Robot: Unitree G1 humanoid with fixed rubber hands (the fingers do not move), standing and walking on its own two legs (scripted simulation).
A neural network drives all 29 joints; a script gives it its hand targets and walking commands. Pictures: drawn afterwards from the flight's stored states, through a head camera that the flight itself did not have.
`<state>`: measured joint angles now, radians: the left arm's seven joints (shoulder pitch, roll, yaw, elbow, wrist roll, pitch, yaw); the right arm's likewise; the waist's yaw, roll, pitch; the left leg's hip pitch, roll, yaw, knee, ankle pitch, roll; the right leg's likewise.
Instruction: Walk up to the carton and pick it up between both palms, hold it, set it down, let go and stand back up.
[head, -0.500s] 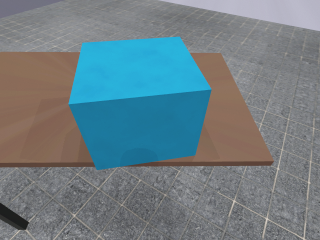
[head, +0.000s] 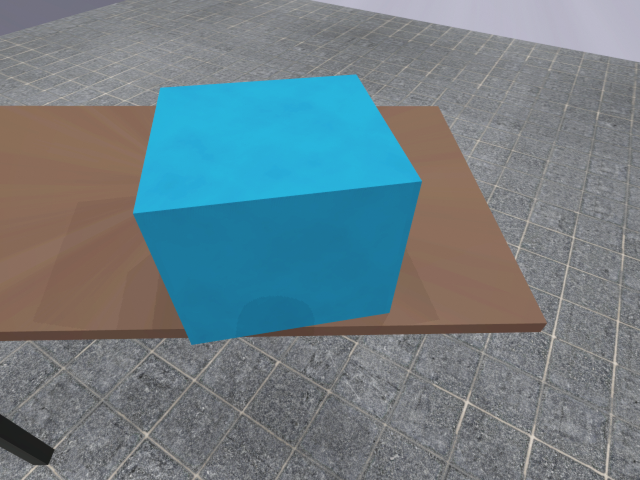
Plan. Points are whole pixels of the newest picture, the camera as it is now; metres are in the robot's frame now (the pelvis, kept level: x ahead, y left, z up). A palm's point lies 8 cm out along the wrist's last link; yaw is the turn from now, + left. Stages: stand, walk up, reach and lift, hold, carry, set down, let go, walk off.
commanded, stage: stand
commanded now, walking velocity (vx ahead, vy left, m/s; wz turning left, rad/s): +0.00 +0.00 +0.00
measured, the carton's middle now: (277, 203) +0.48 +0.08 +0.11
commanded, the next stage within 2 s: none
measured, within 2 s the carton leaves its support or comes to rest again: neither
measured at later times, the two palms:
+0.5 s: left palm out of the picture +0.02 +0.24 -0.13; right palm out of the picture -0.01 -0.25 -0.13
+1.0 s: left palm out of the picture +0.02 +0.24 -0.14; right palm out of the picture -0.01 -0.25 -0.13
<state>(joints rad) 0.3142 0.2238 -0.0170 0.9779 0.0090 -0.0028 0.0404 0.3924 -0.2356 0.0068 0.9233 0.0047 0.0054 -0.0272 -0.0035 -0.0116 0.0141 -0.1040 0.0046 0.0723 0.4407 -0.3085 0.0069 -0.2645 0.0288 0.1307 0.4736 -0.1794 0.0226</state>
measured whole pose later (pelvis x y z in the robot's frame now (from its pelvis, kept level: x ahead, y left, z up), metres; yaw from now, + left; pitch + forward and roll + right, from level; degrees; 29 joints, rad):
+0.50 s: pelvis +0.00 +0.00 +0.00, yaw +0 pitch -2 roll +1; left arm 0.31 0.22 -0.02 1.00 0.01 0.00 0.05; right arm 0.39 -0.23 0.01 0.95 0.00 0.01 -0.03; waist -0.01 -0.01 0.02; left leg -0.09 0.01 0.08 0.43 -0.31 0.01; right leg -0.26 0.03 0.13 0.47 -0.18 0.02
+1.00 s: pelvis +0.01 +0.00 +0.00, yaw +0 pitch -2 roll +0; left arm 0.30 0.21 -0.02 1.01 0.01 0.00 0.05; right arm 0.39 -0.22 0.00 0.97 0.00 0.01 -0.03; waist -0.01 -0.01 0.02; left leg -0.09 0.01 0.07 0.43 -0.31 0.00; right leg -0.25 0.03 0.13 0.47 -0.19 0.02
